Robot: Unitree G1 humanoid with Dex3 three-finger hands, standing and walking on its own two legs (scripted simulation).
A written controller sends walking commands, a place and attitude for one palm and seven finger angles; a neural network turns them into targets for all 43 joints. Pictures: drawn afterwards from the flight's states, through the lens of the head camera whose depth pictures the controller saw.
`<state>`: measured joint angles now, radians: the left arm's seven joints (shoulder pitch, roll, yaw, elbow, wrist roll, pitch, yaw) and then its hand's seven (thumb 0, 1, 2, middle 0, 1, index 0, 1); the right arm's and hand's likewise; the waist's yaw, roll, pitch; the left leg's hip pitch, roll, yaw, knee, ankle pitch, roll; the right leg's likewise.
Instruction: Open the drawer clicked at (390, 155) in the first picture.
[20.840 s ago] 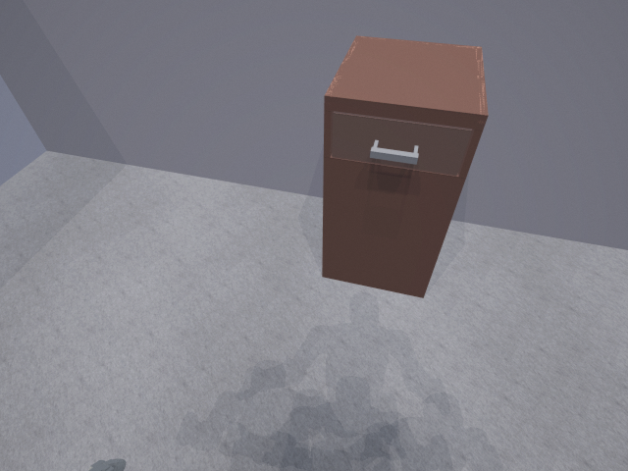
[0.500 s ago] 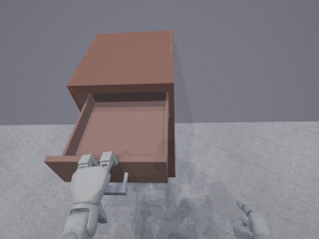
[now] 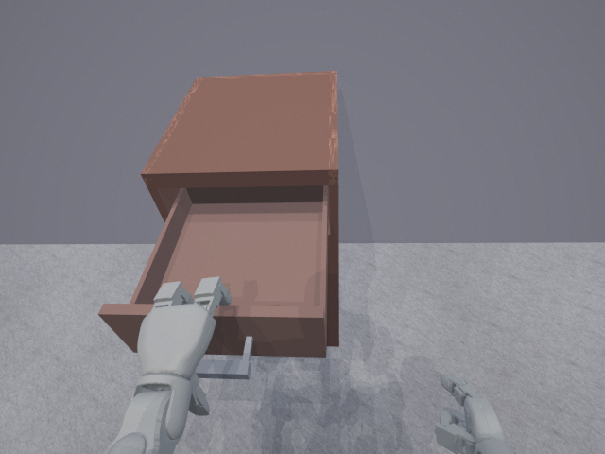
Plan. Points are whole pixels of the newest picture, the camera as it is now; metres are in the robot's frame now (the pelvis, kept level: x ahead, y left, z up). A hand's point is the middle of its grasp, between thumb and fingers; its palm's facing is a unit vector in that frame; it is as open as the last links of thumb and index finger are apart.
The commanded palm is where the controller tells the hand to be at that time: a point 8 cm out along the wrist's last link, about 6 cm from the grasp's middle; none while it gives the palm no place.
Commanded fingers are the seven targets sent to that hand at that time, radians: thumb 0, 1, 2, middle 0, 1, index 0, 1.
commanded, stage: lift the hand off the handle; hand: left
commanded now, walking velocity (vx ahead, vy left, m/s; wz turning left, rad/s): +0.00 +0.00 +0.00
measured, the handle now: (214, 355) +0.28 +0.20 -0.09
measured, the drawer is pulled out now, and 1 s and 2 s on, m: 0.30 0.30 0.30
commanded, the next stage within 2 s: draw the hand back to the body in 0.54 s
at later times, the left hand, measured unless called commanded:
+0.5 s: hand (194, 333) +0.25 +0.17 +0.06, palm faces +0.07 -0.14 -0.99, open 13.8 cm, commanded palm +0.21 +0.18 +0.11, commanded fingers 0.00 -0.50 0.30 -0.30 -1.20 -0.30 -1.20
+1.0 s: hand (161, 339) +0.23 +0.20 +0.08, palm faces +0.08 -0.12 -0.99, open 13.8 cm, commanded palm +0.19 +0.21 +0.14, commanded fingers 0.00 -0.50 0.30 -0.30 -1.20 -0.30 -1.20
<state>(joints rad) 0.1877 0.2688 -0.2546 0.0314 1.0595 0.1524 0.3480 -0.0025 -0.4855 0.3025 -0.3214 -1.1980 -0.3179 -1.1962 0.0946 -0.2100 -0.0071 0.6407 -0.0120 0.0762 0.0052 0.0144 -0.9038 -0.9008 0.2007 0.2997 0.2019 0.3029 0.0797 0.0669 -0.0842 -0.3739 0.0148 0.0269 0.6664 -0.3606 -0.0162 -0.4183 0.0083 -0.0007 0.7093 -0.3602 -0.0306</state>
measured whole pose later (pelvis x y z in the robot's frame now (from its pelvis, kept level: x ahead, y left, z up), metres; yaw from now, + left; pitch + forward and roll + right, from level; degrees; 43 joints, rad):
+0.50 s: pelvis +0.01 +0.00 +0.01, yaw +0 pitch +2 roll +1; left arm 0.21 0.30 -0.26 -0.11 1.03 0.19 0.25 0.00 -0.49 0.30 -0.32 -1.20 -0.32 -1.20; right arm 0.08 -0.22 0.00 0.64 0.00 0.09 0.02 0.01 -0.90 -0.90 0.20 0.30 0.20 0.30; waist 0.10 0.08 -0.06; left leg -0.27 0.02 0.03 0.57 -0.33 -0.02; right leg -0.32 0.02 0.00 0.62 -0.33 -0.04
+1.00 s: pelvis +0.00 +0.00 +0.01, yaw +0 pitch +0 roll +1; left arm 0.29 0.35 -0.18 -0.20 1.00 0.16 0.20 0.00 -0.49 0.30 -0.32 -1.20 -0.32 -1.20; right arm 0.08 -0.23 0.01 0.65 -0.01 0.09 0.01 0.02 -0.90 -0.90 0.20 0.30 0.20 0.30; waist 0.11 0.10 -0.04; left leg -0.22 0.02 0.03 0.52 -0.30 -0.02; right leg -0.27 0.02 0.00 0.56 -0.30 -0.03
